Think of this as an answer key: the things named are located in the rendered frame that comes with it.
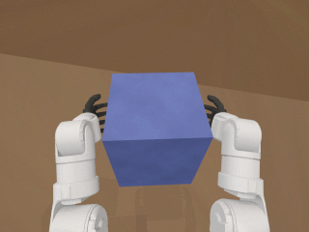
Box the left robot forearm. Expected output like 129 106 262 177
49 112 101 232

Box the robot right upper arm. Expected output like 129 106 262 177
210 198 269 232

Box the robot left upper arm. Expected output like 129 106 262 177
49 204 108 232

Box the right robot hand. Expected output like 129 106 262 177
204 95 227 127

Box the right robot forearm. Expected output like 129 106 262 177
211 112 270 232

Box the carton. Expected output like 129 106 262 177
102 72 213 187

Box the left robot hand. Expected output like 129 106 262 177
83 94 108 133

